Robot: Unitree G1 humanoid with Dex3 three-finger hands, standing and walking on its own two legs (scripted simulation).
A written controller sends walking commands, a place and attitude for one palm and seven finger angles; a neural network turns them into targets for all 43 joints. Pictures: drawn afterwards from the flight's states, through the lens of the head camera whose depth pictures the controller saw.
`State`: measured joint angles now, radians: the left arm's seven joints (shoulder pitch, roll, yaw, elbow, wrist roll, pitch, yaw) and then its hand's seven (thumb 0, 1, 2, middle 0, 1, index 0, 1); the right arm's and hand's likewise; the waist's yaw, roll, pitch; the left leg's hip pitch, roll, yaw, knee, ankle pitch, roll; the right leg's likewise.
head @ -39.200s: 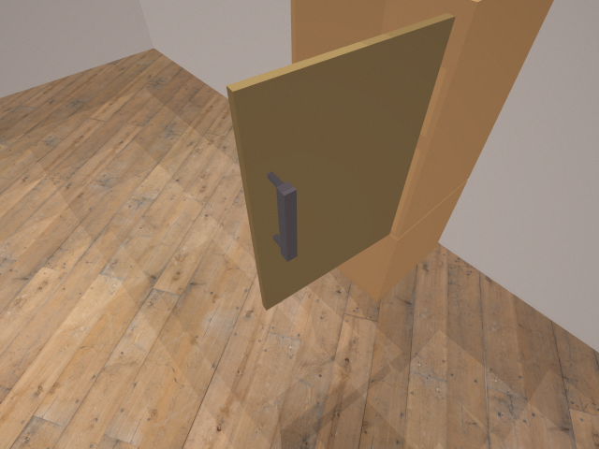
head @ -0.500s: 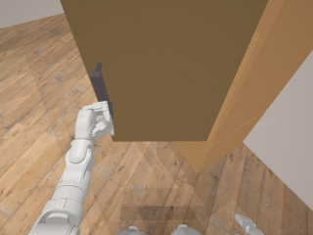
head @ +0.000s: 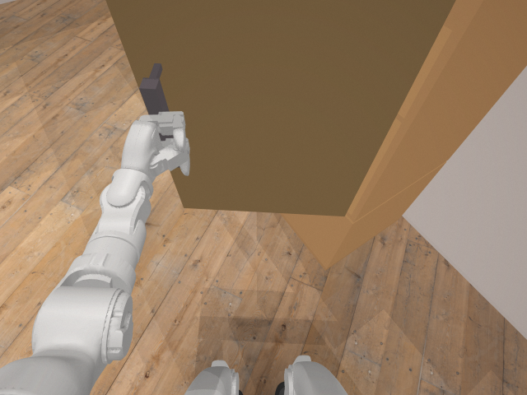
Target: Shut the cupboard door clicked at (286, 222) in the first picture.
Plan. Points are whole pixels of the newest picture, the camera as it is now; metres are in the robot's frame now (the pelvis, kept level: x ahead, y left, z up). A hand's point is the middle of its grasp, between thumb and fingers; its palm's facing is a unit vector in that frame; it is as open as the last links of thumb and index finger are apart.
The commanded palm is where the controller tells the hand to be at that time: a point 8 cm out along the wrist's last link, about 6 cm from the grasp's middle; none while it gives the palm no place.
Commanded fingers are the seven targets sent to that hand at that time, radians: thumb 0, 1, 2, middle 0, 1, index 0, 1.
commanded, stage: push the door shut along its arc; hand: left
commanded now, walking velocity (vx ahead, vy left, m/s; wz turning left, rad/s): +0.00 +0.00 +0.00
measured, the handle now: (167, 119) +0.54 +0.15 +0.07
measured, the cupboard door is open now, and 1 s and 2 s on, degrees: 53 41 32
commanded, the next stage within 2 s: pull the fist back off the door in 1.24 s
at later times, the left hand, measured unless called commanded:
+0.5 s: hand (215, 120) +0.53 +0.07 +0.08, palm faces -0.30 -0.95 -0.04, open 3.1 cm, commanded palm +0.53 +0.12 +0.08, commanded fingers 0.00 0.90 0.90 -1.30 -1.50 -1.30 -1.50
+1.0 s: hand (230, 101) +0.57 +0.04 +0.08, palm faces -0.38 -0.92 -0.03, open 3.0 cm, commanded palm +0.59 +0.08 +0.08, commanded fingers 0.00 0.90 0.90 -1.30 -1.50 -1.30 -1.50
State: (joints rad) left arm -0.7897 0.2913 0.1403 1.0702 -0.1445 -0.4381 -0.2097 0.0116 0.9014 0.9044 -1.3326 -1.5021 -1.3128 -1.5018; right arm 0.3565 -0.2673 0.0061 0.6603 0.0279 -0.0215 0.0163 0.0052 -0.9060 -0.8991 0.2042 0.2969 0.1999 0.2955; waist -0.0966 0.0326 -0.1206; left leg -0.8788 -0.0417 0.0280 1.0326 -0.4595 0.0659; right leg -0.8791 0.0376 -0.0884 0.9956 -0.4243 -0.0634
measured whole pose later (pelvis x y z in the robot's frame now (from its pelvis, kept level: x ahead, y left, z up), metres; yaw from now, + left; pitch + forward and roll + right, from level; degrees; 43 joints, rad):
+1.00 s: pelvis +0.01 -0.01 -0.03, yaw -2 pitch +27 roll -3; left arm -1.28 0.49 0.19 1.35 -0.06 -0.27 -0.35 -0.02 0.90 0.96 -1.30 -1.50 -1.30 -1.50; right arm 0.41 -0.28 0.04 0.66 -0.01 -0.02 0.02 0.00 -0.91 -0.90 0.21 0.30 0.20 0.30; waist -0.25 0.06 -0.11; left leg -1.12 0.00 0.01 1.16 -0.52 0.06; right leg -1.11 0.07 -0.11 1.09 -0.46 -0.08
